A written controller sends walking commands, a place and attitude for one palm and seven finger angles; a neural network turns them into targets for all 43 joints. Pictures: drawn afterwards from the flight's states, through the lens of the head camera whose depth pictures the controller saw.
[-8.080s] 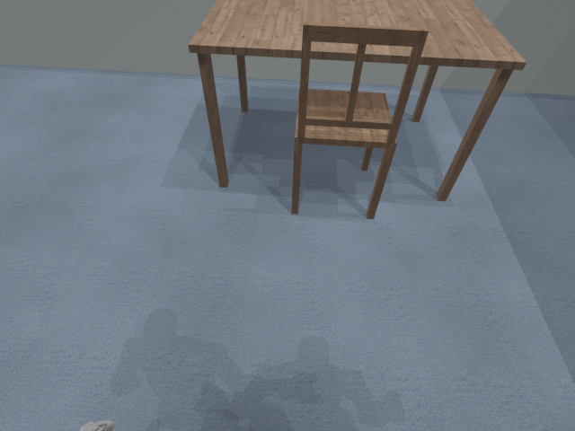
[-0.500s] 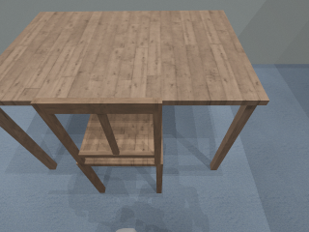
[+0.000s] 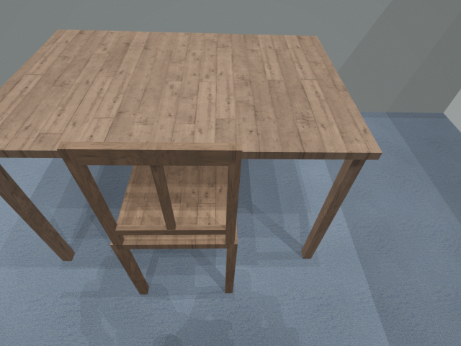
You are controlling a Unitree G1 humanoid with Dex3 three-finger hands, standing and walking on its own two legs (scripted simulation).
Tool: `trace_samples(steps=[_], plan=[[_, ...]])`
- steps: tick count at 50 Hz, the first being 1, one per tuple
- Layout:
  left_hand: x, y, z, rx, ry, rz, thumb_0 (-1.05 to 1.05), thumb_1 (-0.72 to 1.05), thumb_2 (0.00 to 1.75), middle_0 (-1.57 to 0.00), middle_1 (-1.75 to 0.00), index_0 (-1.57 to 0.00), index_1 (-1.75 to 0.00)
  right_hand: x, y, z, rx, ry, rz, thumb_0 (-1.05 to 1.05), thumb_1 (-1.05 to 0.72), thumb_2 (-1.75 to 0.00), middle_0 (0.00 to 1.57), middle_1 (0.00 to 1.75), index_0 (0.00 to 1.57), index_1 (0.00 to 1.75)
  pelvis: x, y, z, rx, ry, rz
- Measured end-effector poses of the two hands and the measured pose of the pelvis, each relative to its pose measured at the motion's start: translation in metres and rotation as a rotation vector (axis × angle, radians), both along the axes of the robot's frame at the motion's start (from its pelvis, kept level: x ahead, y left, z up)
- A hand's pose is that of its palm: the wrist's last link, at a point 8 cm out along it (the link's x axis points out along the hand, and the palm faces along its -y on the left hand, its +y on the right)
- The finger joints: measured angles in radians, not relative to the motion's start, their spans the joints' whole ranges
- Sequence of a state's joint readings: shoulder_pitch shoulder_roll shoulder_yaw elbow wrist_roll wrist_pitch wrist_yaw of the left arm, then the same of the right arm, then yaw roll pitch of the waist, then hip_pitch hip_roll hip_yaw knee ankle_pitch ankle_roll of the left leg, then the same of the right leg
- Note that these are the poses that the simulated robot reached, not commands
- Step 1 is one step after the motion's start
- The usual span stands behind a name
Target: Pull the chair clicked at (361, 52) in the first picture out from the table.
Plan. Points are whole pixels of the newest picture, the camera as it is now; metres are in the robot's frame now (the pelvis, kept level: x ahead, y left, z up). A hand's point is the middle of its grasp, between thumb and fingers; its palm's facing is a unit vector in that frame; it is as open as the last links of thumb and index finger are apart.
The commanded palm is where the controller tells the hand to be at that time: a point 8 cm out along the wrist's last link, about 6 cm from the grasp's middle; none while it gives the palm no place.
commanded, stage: come to a stop and stand still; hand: left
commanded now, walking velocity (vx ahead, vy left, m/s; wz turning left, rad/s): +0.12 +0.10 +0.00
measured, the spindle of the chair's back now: (164, 199) +0.47 +0.19 -0.11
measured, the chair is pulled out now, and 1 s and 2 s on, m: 0.00 0.00 0.00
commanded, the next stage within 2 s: look again from close up in 0.24 s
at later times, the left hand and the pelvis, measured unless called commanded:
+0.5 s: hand out of the picture -0.03 +0.16 -0.19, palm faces +0.03 -0.99 -0.12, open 7.4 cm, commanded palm none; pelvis -0.01 +0.02 -0.01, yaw +0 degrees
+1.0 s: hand out of the picture +0.00 +0.25 -0.18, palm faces -0.01 -0.97 -0.24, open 7.4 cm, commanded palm none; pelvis -0.01 +0.06 -0.01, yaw -1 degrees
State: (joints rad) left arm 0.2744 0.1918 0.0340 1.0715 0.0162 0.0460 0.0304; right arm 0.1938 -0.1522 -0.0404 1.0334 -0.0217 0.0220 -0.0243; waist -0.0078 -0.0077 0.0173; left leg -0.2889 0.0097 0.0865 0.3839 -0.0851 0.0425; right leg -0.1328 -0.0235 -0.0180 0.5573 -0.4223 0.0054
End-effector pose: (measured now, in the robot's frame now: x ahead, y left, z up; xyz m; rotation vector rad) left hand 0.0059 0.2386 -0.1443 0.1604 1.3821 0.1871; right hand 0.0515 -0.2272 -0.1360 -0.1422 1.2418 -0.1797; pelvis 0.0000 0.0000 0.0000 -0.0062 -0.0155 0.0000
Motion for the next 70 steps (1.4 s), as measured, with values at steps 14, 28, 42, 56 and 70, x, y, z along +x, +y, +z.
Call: trace_samples(steps=[14, 28, 42, 56, 70], plan=[[-0.065, -0.055, 0.002, -0.07, 0.112, 0.071, 0.0, 0.91, 0.9, -0.2, -0.3, -0.2, -0.3, -0.102, -0.012, -0.016, 0.034, 0.271, -0.026, 0.01, -0.91, -0.9, 0.2, 0.3, 0.2, 0.3, -0.002, -0.013, -0.001, -0.002, 0.012, 0.011], [-0.025, -0.002, -0.023, -0.076, 0.014, 0.001, 0.0, 0.91, 0.9, -0.2, -0.3, -0.2, -0.3, -0.051, 0.033, -0.012, -0.027, 0.105, 0.02, 0.02, -0.94, -0.9, 0.2, 0.3, 0.2, 0.3, -0.007, 0.033, -0.014, -0.023, 0.005, 0.005], [0.006, 0.063, -0.007, 0.019, -0.058, -0.055, 0.0, 0.91, 0.9, -0.2, -0.3, -0.19, -0.3, -0.031, 0.054, -0.006, -0.024, 0.034, 0.036, 0.01, -0.94, -0.9, 0.2, 0.3, 0.2, 0.3, -0.01, 0.059, -0.008, 0.001, 0.003, -0.021], [-0.025, 0.043, -0.007, -0.012, 0.024, -0.045, 0.0, 0.91, 0.9, -0.2, -0.3, -0.19, -0.3, -0.053, 0.048, -0.008, -0.002, 0.106, 0.027, 0.01, -0.92, -0.9, 0.2, 0.3, 0.2, 0.3, -0.014, 0.051, -0.005, 0.011, -0.003, -0.021], [-0.043, 0.01, -0.008, -0.05, 0.057, -0.028, 0.0, 0.91, 0.9, -0.2, -0.3, -0.2, -0.3, -0.059, 0.033, -0.008, 0.002, 0.127, 0.016, 0.01, -0.92, -0.9, 0.2, 0.3, 0.2, 0.3, -0.017, 0.034, -0.003, 0.011, -0.001, -0.017]])
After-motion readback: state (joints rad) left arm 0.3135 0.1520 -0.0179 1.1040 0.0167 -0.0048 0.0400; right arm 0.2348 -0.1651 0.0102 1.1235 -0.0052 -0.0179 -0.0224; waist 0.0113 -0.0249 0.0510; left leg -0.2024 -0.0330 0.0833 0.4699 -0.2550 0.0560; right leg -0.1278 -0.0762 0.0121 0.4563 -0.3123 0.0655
